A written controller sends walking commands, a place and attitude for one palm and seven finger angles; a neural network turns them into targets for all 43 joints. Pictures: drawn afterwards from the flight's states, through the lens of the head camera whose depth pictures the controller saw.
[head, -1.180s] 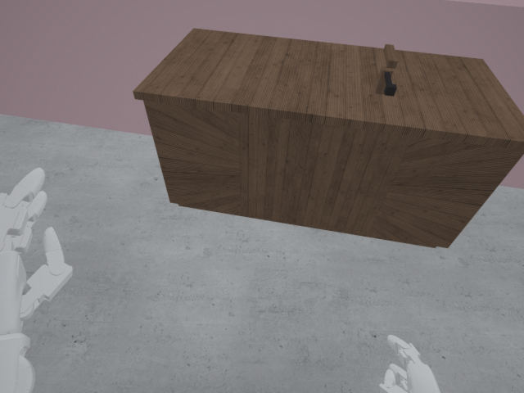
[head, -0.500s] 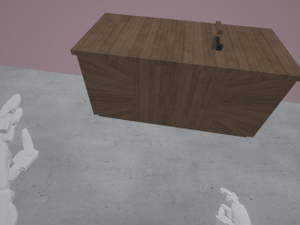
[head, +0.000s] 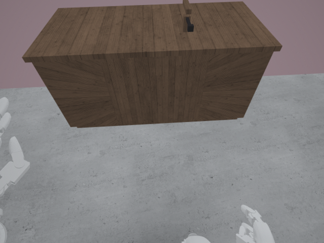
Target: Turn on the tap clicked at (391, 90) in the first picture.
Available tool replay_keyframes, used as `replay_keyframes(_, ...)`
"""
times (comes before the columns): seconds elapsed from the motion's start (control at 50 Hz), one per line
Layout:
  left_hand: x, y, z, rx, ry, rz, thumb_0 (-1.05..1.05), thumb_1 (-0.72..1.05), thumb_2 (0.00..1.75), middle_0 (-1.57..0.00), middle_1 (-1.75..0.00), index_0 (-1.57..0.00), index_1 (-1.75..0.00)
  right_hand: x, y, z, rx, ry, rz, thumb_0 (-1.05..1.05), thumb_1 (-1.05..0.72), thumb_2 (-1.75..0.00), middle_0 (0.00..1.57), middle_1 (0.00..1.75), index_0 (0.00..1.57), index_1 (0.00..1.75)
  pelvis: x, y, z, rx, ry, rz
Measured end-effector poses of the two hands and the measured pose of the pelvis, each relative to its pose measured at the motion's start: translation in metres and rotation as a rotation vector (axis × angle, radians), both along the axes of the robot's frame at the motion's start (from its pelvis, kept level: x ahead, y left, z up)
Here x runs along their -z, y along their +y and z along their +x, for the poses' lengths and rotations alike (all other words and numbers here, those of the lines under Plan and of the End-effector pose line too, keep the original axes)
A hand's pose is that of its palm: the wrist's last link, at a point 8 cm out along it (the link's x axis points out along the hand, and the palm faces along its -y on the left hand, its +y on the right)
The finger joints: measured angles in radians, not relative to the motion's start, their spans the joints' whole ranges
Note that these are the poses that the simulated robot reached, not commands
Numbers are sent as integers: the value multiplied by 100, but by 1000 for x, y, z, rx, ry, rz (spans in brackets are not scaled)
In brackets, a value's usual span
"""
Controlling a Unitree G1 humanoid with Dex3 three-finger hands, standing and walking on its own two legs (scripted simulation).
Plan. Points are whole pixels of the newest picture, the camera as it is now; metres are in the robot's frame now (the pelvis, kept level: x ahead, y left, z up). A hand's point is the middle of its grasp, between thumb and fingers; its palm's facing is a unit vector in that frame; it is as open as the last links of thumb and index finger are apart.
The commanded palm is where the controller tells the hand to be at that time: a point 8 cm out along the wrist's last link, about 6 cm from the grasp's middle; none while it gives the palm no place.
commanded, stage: walk to a spot facing it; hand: left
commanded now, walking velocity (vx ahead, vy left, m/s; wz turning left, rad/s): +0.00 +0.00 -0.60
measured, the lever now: (190, 28) +1.07 -0.04 +0.02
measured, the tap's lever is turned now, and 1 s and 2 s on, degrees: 0 0 0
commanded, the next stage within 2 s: turn to face it in 1.32 s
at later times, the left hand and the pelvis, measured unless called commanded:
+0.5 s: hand (104, 126) +0.28 +0.14 +0.19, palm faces +0.14 -0.91 -0.39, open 7.4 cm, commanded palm +0.25 +0.18 +0.20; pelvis +0.00 -0.03 +0.01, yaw -20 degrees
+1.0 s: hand (188, 96) +0.37 -0.02 +0.20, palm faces -0.07 -0.89 -0.46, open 7.4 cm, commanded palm +0.35 +0.05 +0.20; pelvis +0.07 -0.12 +0.01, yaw -29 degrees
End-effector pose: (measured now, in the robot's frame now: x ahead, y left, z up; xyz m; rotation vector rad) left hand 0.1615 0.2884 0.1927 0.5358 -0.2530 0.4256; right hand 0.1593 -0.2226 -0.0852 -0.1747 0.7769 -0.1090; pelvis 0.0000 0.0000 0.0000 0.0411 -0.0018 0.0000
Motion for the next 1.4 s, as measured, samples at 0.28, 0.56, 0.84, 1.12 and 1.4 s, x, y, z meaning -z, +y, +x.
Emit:
replay_keyframes(0.28, -9, -98, 55, 315, 3, 1, 2, 89, 89, -22, -30, -22, -30, -5, -62, -60, 173, 26, 18, 1, -90, -89, 21, 30, 20, 30, -9, -33, -11, 198, 15, -6)
replay_keyframes(0.56, -11, -117, 110, 434, -87, -35, 2, 89, 90, -21, -30, -21, -30, -32, -93, -106, 422, -40, -87, 1, -91, -89, 20, 30, 20, 30, -14, -34, 8, 378, 5, -11)
replay_keyframes(0.84, -10, -241, 167, 626, -99, 49, 2, 89, 89, -22, -30, -22, -30, 27, -129, -115, 503, 82, 51, 1, -90, -89, 21, 30, 20, 30, 8, -99, 34, 490, -15, -68)
replay_keyframes(1.12, -19, -242, 233, 582, -173, -42, 1, 88, 89, -22, -30, -22, -30, -27, -200, -60, 597, 44, -169, 1, -90, -89, 20, 30, 20, 30, -5, -127, 116, 501, -30, -50)
replay_keyframes(1.4, -27, -317, 285, 584, -82, 44, 2, 89, 90, -21, -30, -21, -30, -9, -201, 58, 474, -82, 70, 1, -90, -89, 21, 30, 20, 30, -10, -189, 168, 501, -4, -55)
